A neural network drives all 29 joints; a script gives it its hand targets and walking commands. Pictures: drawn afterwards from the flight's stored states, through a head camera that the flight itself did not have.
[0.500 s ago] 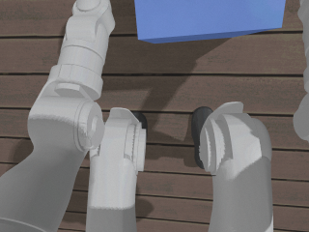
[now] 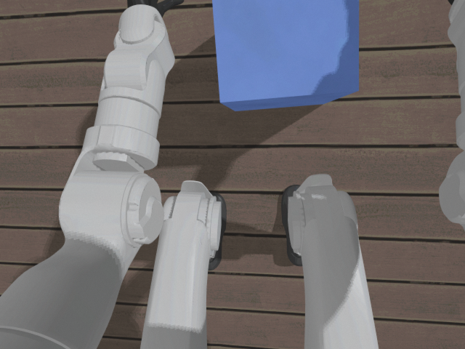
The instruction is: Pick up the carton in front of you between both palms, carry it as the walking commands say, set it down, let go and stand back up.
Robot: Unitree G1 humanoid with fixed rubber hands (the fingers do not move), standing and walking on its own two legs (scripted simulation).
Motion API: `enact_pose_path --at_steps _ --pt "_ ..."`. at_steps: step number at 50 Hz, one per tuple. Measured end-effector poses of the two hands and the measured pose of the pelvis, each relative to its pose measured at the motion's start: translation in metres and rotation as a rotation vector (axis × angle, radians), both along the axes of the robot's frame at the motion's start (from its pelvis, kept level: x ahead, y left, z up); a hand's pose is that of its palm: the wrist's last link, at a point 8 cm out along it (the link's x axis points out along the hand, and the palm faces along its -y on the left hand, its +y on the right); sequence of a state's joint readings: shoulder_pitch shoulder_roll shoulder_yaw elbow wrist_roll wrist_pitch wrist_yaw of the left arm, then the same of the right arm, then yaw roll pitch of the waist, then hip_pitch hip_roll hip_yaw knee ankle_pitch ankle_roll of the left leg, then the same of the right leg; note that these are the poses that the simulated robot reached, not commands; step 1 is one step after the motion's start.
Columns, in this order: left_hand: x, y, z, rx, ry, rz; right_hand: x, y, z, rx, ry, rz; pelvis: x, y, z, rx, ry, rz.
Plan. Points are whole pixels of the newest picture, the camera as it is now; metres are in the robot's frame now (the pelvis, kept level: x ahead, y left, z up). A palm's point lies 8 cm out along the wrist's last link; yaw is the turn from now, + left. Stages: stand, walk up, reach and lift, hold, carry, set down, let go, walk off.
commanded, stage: set down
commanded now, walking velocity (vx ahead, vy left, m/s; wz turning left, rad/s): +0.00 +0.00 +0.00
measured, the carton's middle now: (279, 49) +0.54 -0.08 -0.32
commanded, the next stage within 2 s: let go in 0.64 s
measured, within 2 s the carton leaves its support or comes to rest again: neither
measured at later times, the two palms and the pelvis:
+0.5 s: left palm out of the picture +0.56 +0.10 +0.03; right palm out of the picture +0.55 -0.30 +0.03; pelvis +0.02 -0.01 +0.13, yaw -1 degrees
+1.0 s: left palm out of the picture +0.48 +0.14 +0.14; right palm out of the picture +0.45 -0.29 +0.14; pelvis +0.07 -0.01 +0.26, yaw -4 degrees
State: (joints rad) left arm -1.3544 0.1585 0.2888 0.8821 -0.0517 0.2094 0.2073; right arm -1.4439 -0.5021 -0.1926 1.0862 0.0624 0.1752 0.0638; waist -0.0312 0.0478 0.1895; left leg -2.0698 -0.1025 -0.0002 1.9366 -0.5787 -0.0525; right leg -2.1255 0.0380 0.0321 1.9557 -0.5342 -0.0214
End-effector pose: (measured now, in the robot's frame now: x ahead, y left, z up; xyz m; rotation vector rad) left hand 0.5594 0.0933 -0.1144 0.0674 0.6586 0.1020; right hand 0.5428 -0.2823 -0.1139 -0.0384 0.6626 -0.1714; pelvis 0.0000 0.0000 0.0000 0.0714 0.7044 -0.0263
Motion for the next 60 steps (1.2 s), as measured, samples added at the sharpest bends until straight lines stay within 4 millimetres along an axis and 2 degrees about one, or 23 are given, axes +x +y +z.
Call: enact_pose_path --at_steps 12,30,37,42,50,60 --pt "0.000 0.006 0.061 0.002 -0.022 0.010 0.003 -0.006 0.063 -0.011 -0.015 0.006 0.006 -0.002 0.057 0.002 0.063 -0.008" --pt "-0.003 0.008 0.176 0.006 -0.023 0.003 0.003 -0.013 0.178 -0.003 -0.014 0.015 0.027 -0.008 0.162 -0.001 0.077 -0.025" --pt "-0.009 0.010 0.205 0.024 -0.006 -0.015 -0.004 -0.013 0.208 -0.024 0.007 0.020 0.035 -0.010 0.196 -0.010 0.063 -0.029" --pt "-0.029 0.017 0.219 0.072 0.030 -0.067 -0.027 -0.014 0.221 -0.075 0.051 0.031 0.046 -0.011 0.219 -0.019 0.041 -0.032" --pt "-0.082 0.044 0.251 0.111 0.093 -0.124 -0.089 -0.010 0.251 -0.089 0.099 0.029 0.069 -0.010 0.256 -0.038 -0.047 -0.038" --pt "-0.137 0.082 0.302 0.099 0.104 -0.134 -0.144 0.010 0.301 -0.079 0.099 0.041 0.094 -0.002 0.288 -0.059 -0.194 -0.038"
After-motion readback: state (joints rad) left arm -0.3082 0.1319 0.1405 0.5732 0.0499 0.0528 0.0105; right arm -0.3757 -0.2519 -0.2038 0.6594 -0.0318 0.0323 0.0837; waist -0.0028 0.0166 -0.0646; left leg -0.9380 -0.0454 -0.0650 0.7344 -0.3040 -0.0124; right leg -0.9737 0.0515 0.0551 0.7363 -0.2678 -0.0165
